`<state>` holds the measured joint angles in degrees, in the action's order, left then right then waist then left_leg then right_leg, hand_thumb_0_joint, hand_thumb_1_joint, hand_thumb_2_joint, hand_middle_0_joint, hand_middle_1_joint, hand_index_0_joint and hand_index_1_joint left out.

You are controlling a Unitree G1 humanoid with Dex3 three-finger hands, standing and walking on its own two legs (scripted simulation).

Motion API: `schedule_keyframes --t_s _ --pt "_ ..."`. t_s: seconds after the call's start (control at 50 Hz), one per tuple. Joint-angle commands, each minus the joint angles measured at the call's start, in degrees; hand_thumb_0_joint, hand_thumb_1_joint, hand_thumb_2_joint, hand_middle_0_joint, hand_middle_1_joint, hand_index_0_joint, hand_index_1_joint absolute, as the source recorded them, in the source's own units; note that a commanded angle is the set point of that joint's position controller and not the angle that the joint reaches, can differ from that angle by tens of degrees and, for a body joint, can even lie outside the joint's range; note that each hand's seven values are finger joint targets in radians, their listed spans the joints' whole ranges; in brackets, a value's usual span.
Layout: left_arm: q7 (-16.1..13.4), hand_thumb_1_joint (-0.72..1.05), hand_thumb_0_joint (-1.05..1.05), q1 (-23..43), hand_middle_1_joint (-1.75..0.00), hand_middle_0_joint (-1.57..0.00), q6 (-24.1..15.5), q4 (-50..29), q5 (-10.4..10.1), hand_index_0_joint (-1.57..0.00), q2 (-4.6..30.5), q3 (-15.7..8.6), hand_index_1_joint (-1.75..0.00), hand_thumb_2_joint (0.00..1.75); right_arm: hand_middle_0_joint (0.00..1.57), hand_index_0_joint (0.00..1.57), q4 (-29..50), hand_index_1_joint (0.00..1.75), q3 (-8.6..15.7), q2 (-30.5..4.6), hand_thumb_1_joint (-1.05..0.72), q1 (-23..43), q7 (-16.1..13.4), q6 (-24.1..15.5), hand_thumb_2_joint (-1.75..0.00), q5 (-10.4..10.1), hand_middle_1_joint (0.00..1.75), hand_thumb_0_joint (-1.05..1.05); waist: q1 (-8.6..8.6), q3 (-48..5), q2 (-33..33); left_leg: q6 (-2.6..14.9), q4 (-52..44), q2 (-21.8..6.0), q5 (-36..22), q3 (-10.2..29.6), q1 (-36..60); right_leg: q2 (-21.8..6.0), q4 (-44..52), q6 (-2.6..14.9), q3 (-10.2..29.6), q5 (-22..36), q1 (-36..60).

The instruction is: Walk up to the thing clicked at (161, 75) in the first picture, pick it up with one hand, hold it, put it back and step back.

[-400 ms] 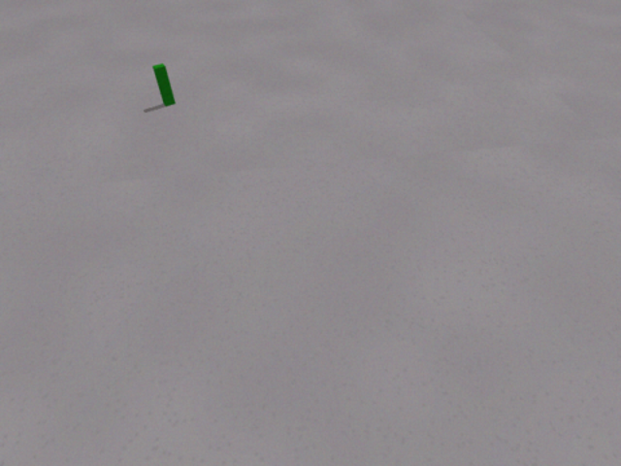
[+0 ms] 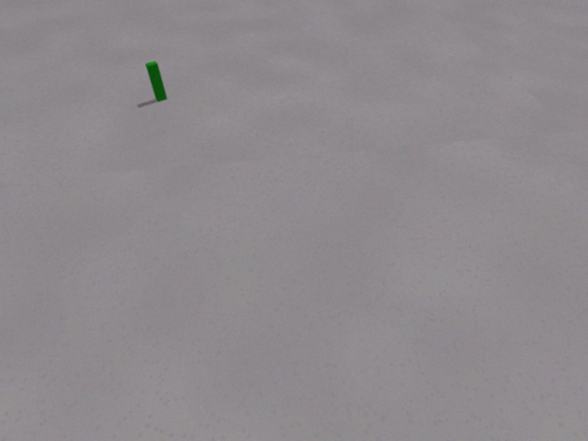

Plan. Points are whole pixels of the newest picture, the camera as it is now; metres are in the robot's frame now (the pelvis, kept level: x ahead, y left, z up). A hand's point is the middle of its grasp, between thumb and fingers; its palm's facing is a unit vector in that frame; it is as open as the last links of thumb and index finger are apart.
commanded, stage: stand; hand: left
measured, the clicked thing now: (156, 82) +2.22 +0.79 -0.67
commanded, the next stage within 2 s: walk up in 0.72 s
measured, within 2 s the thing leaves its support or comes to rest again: neither
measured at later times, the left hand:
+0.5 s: hand out of the picture +0.07 +0.25 -0.16, palm faces -0.02 -0.94 -0.33, open 7.4 cm
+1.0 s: hand out of the picture +0.06 +0.35 -0.15, palm faces +0.11 -0.91 -0.40, open 7.4 cm
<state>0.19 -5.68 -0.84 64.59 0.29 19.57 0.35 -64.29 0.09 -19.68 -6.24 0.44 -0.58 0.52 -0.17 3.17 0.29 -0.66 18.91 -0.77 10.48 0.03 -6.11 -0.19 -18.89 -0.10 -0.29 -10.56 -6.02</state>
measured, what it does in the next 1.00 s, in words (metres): lifts its left foot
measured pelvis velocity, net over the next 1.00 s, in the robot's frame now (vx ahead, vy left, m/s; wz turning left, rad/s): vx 0.06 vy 0.05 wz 0.12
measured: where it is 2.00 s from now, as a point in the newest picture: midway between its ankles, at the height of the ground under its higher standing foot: (235, 326)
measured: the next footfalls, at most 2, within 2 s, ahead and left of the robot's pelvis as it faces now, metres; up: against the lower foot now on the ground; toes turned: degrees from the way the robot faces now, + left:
left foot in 1.08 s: +0.19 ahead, +0.24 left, +0.00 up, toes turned +15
right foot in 1.54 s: +0.57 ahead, +0.03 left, +0.00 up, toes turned +7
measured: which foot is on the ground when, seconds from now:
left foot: down 0.00-0.78, up 0.80-1.00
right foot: down 0.00-1.00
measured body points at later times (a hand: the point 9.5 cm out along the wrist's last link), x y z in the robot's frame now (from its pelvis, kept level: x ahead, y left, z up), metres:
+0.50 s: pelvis +0.00 +0.00 +0.00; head +0.01 +0.00 +0.45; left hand +0.07 +0.30 -0.13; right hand +0.07 -0.30 -0.13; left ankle +0.00 +0.13 -0.75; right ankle +0.00 -0.12 -0.75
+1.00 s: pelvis +0.06 +0.05 -0.01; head +0.05 +0.06 +0.44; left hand +0.06 +0.40 -0.12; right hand +0.20 -0.28 -0.10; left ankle +0.12 +0.21 -0.72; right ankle +0.00 -0.12 -0.75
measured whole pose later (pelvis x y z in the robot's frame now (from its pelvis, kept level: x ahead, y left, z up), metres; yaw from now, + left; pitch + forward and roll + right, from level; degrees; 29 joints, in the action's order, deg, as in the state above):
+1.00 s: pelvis +0.06 +0.05 -0.01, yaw +7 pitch -1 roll -2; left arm 3.6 -14.4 -4.0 57.9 2.2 27.3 -4.0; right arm -57.0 5.6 -26.7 -9.8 7.9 -0.2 1.7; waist 1.9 -0.2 0.2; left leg -0.7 41.2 -7.1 17.1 -0.7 -26.5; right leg -4.2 -18.9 -0.3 -6.9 -17.6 -0.2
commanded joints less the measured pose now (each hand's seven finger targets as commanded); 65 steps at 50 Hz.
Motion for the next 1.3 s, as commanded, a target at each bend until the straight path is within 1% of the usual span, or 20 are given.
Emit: schedule_keyframes --t_s 0.0,0.68,0.7,0.72,0.74,0.76,0.78,0.8,0.84,0.92,1.0,1.02,1.04,1.06,1.08,1.1,1.12,1.14,1.18,1.28 --pt "-0.8 0.90 0.00 2.2 -0.30 -0.20 -1.2 -3.5 0.2 -0.20 12.3 -2.6 -0.30 0.90 0.20 0.20 3.6 0.30 2.1 -11.9 -0.90 2.3 -1.0 -1.3 -0.90 0.0 0.30 0.00 0.28 -5.2 -0.6 2.06 -2.4 -6.5 -8.2 5.2 0.9 -7.2 2.7 1.72 5.1 8.4 0.3" --pt "-0.6 0.90 0.00 1.2 -0.30 -0.20 -0.9 -3.3 0.2 -0.20 12.1 -2.4 -0.30 0.90 0.20 0.20 3.3 0.30 1.6 -12.3 -0.90 1.3 -1.0 -1.3 -0.90 0.0 0.30 0.00 0.26 -3.9 0.5 1.96 -3.3 -6.3 -7.0 5.4 -0.6 -7.5 3.5 1.53 5.0 7.7 1.1" --pt "1.4 0.90 0.00 -2.4 -0.30 -0.20 -2.5 -6.6 0.9 -0.20 21.3 -7.0 -0.30 0.90 0.20 0.20 7.8 0.30 6.4 -19.2 -0.90 0.0 1.4 -2.2 -0.90 1.0 0.30 0.00 2.01 -10.9 0.7 6.42 2.7 -5.1 26.1 9.5 -7.6 -5.7 -3.6 3.59 3.1 -23.4 6.1" --pt "2.0 0.90 0.00 -3.7 -0.30 -0.20 -2.8 -6.1 1.4 -0.20 20.4 -7.3 -0.30 0.90 0.20 0.20 9.0 0.30 6.3 -18.9 -0.90 4.3 2.5 -2.1 -0.90 1.6 0.30 0.00 4.28 -5.0 1.8 5.96 4.7 -4.5 30.6 9.2 -19.8 -8.0 -3.3 5.02 6.6 -30.6 6.1" --pt "2.2 0.90 0.00 -7.3 -0.30 -0.20 -3.3 -6.4 1.6 -0.20 21.0 -8.2 -0.30 0.90 0.20 0.20 11.5 0.30 5.8 -16.8 -0.90 8.2 3.1 -2.2 -0.90 1.7 0.30 0.00 6.46 -2.0 -1.8 4.34 12.0 -2.8 24.3 5.5 -29.5 -13.0 1.6 7.73 13.8 -35.8 9.7" --pt "1.9 0.90 0.00 -9.8 -0.30 -0.20 -3.8 -6.5 1.6 -0.20 23.1 -8.9 -0.30 0.90 0.20 0.20 14.1 0.30 5.3 -13.7 -0.90 12.4 3.5 -2.3 -0.90 2.0 0.30 0.00 9.15 0.5 -11.8 3.41 26.7 -0.7 15.3 -0.7 -39.2 -22.8 11.0 11.78 24.4 -39.6 13.0" --pt "1.6 0.90 0.00 -8.4 -0.30 -0.20 -4.7 -8.5 1.9 -0.20 24.1 -9.1 -0.30 0.90 0.20 0.20 15.0 0.30 5.5 -13.7 -0.90 12.8 3.6 -2.6 -0.90 2.3 0.30 0.00 9.00 0.9 -9.6 1.72 31.4 -4.7 13.9 2.3 -42.8 -28.6 14.8 15.24 29.0 -35.1 13.3" --pt "1.5 0.90 0.00 -5.7 -0.30 -0.20 -5.0 -9.9 1.3 -0.20 22.7 -8.6 -0.30 0.90 0.20 0.20 14.2 0.30 6.3 -16.1 -0.90 10.5 4.0 -2.8 -0.90 2.0 0.30 0.00 6.71 0.3 -4.0 1.23 34.2 -5.8 12.2 5.2 -40.6 -26.7 14.1 14.52 26.4 -32.1 11.3" --pt "1.6 0.90 0.00 -2.5 -0.30 -0.20 -5.2 -11.5 1.6 -0.20 21.9 -8.4 -0.30 0.90 0.20 0.20 13.7 0.30 7.0 -17.2 -0.90 5.6 5.4 -2.6 -0.90 1.2 0.30 0.00 3.04 -1.7 -5.4 0.62 31.7 -7.4 10.5 4.8 -35.4 -20.9 13.7 12.01 16.6 -31.9 10.0" --pt "2.4 0.90 0.00 1.8 -0.30 -0.20 -5.4 -14.1 1.9 -0.20 24.5 -8.6 -0.30 0.90 0.20 0.20 14.0 0.30 7.6 -16.8 -0.90 3.7 7.4 -1.6 -0.90 1.1 0.30 0.00 0.65 0.9 -10.4 -0.26 23.6 -7.8 6.9 0.2 -21.9 -17.7 14.3 10.17 4.9 -28.3 -4.3" --pt "3.2 0.90 0.00 2.7 -0.30 -0.20 -4.7 -13.5 1.7 -0.20 24.3 -8.1 -0.30 0.90 0.20 0.20 11.9 0.30 8.3 -16.4 -0.90 -3.0 7.3 -1.9 -0.90 0.5 0.30 0.00 -2.29 0.0 -6.2 -0.07 16.9 -3.7 -0.1 -7.3 -4.0 -14.3 6.0 8.98 -3.3 -28.7 -14.8" --pt "3.3 0.90 0.00 3.3 -0.30 -0.20 -4.4 -13.6 2.0 -0.20 23.3 -7.6 -0.30 0.90 0.20 0.20 10.4 0.30 8.8 -17.3 -0.90 -7.5 6.7 -2.0 -0.90 0.6 0.30 0.00 -4.66 -1.1 -3.0 0.77 15.7 -2.4 2.1 -8.2 0.9 -13.4 -0.2 8.68 -4.6 -28.0 -16.4" --pt "3.5 0.90 0.00 2.0 -0.30 -0.20 -4.1 -13.5 2.1 -0.20 20.8 -6.7 -0.30 0.90 0.20 0.20 8.4 0.30 9.9 -19.5 -0.90 -14.1 5.8 -2.4 -0.90 0.8 0.30 0.00 -8.10 -4.4 4.9 2.60 13.3 -1.3 7.4 -6.3 10.2 -10.6 -16.5 7.72 -7.8 -19.9 -20.0" --pt "4.0 0.90 0.00 -0.6 -0.30 -0.20 -3.8 -14.1 1.7 -0.20 15.2 -4.9 -0.30 0.90 0.20 0.20 6.5 0.30 11.6 -25.3 -0.90 -21.7 4.6 -3.0 -0.90 1.4 0.30 0.00 -11.08 -6.5 21.5 5.91 3.7 -7.2 27.6 8.8 19.6 -4.1 -42.2 5.22 -10.8 -18.8 -32.1" --pt "3.6 0.90 0.00 2.9 -0.30 -0.20 -4.2 -16.8 0.4 -0.20 14.6 -4.0 -0.30 0.90 0.20 0.20 8.9 0.30 11.5 -31.4 -0.90 -20.7 4.0 -3.8 -0.90 0.3 0.30 0.00 -10.44 -3.7 25.8 11.25 -13.9 -21.4 43.6 42.7 15.6 1.6 -53.2 3.88 -4.0 -22.9 -44.3" --pt "3.3 0.90 0.00 4.2 -0.30 -0.20 -4.5 -16.8 0.8 -0.20 19.2 -3.9 -0.30 0.90 0.20 0.20 11.1 0.30 11.8 -32.3 -0.90 -14.1 3.8 -3.8 -0.90 -1.5 0.30 0.00 -7.02 -1.1 14.4 15.08 -17.8 -26.2 45.6 48.6 7.6 -3.5 -54.9 4.29 4.8 -17.5 -41.9" --pt "3.4 0.90 0.00 1.8 -0.30 -0.20 -4.5 -14.4 -0.1 -0.20 21.5 -4.3 -0.30 0.90 0.20 0.20 12.5 0.30 10.7 -28.1 -0.90 -8.8 3.3 -4.2 -0.90 -1.4 0.30 0.00 -3.49 -0.3 5.4 12.81 -12.4 -23.0 36.7 35.7 5.6 -6.9 -52.9 3.67 5.8 -11.6 -39.9" --pt "3.9 0.90 0.00 -1.9 -0.30 -0.20 -4.4 -12.2 -0.9 -0.20 21.7 -5.0 -0.30 0.90 0.20 0.20 13.6 0.30 9.5 -24.9 -0.90 -5.5 3.1 -4.6 -0.90 -1.0 0.30 0.00 -1.18 -1.3 4.9 12.86 -9.4 -19.3 30.0 26.4 5.3 -8.6 -48.5 2.82 4.5 -8.2 -37.1" --pt "4.6 0.90 0.00 -3.8 -0.30 -0.20 -3.9 -10.7 -0.6 -0.20 22.4 -6.1 -0.30 0.90 0.20 0.20 14.1 0.30 8.2 -21.3 -0.90 -4.5 2.9 -5.3 -0.90 -0.9 0.30 0.00 0.59 0.2 5.5 10.85 -10.5 -15.2 24.6 15.9 -4.3 -9.7 -39.8 1.23 2.9 -5.2 -28.5" --pt "6.4 0.90 0.00 0.3 -0.30 -0.20 -2.9 -13.8 0.1 -0.20 19.8 -6.4 -0.30 0.90 0.20 0.20 14.7 0.30 8.2 -21.3 -0.90 -6.3 3.1 -6.6 -0.90 -0.9 0.30 0.00 -0.28 3.2 7.0 12.83 -13.9 -14.7 20.3 10.4 -2.8 -9.3 -27.8 -0.38 0.7 1.1 -30.5"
